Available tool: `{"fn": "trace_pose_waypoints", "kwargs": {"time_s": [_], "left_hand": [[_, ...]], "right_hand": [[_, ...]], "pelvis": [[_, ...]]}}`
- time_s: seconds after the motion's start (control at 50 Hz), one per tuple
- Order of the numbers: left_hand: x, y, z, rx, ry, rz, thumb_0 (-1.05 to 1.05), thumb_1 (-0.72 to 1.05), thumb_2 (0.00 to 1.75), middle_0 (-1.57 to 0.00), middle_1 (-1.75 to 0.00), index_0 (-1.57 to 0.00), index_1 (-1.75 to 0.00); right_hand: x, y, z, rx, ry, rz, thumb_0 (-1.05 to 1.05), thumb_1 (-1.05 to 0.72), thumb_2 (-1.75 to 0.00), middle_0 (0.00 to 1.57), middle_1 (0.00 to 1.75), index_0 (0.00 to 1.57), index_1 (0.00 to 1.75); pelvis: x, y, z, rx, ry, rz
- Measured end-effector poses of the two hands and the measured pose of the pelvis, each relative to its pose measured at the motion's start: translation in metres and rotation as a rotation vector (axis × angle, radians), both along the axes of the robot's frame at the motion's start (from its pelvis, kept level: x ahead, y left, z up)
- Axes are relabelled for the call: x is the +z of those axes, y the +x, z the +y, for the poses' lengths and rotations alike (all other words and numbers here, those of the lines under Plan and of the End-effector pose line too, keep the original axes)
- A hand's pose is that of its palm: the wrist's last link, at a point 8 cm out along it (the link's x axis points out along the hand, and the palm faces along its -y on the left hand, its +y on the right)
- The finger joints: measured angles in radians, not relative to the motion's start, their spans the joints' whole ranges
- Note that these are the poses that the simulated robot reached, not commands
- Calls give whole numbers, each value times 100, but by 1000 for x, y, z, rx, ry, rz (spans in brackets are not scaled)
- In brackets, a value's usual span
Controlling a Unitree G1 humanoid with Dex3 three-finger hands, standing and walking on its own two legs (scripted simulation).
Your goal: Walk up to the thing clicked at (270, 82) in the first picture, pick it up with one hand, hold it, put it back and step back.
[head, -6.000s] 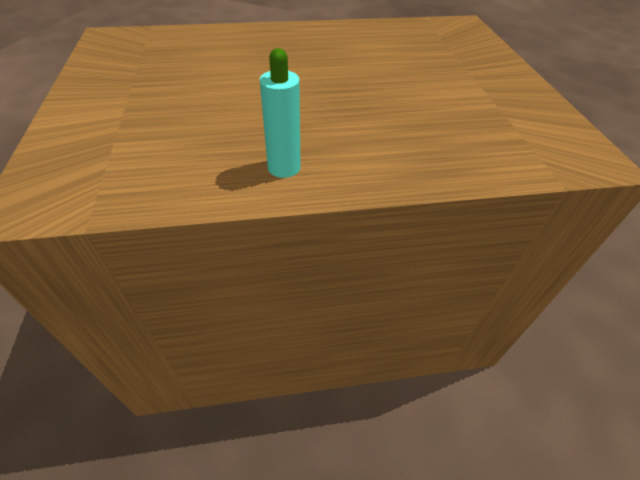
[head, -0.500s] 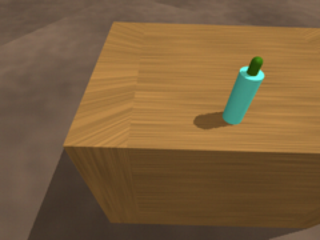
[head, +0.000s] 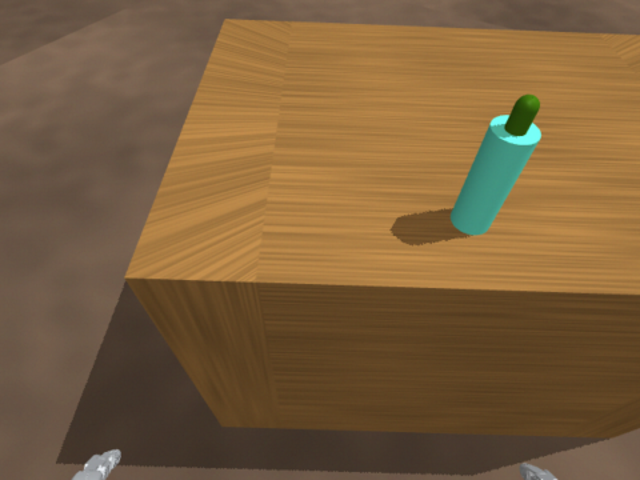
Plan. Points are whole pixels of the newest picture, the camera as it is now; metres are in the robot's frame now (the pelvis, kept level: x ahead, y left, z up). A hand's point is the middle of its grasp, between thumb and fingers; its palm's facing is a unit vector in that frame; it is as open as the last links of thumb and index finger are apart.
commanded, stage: rise first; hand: right
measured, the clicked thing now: (496, 168) +0.48 -0.22 +0.13
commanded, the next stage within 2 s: go down in 1.86 s
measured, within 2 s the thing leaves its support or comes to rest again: neither
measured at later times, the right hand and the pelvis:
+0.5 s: hand (534, 417) +0.21 -0.25 -0.03, palm faces +0.29 +0.89 -0.36, open 16.8 cm; pelvis +0.02 +0.01 +0.00, yaw +0 degrees
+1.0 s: hand (595, 394) +0.20 -0.25 +0.10, palm faces +0.35 +0.84 -0.41, open 17.5 cm; pelvis +0.01 +0.01 +0.00, yaw -1 degrees
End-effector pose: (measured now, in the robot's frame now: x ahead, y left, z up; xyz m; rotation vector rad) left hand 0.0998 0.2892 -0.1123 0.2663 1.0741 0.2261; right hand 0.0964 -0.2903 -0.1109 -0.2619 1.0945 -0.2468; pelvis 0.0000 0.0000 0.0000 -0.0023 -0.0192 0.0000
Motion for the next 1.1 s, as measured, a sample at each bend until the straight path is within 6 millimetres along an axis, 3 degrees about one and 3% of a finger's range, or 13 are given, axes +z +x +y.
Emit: {"fn": "trace_pose_waypoints", "kwargs": {"time_s": [0.14, 0.28, 0.48, 0.76, 1.1], "left_hand": [[10, 51, -7, 33, -4, -187, 1, 49, 49, -9, -12, -9, -11], [18, 53, -11, 36, -19, -234, 1, 8, 19, -6, -7, -8, -5], [28, 72, -28, -10, -44, -335, 0, -37, 5, -6, -6, -7, -4], [26, 71, -24, -5, -64, -338, -1, -51, 2, -6, -5, -6, -4], [29, 61, -28, -15, -83, -379, -1, -54, 4, -6, -5, -5, -6]], "right_hand": [[20, 59, 2, -44, -26, -255, 0, -49, -50, 9, 12, 9, 11], [49, 62, -5, -44, -78, -352, 0, -8, -24, 7, 7, 6, 7], [103, 77, -3, -11, -145, -566, -1, 36, -8, 5, 6, 5, 6], [183, 76, -1, 76, -242, -851, -1, 53, -4, 5, 6, 5, 6], [244, 56, 3, 163, -346, -1081, -2, 54, -2, 6, 6, 6, 5]], "pelvis": [[-6, -5, 4, -1, -1, 60], [-3, 11, 6, 0, 1, 61], [-3, 21, 8, -5, -3, 25], [-3, 22, 8, -10, -5, -11], [-3, 7, 9, -20, -6, -40]]}}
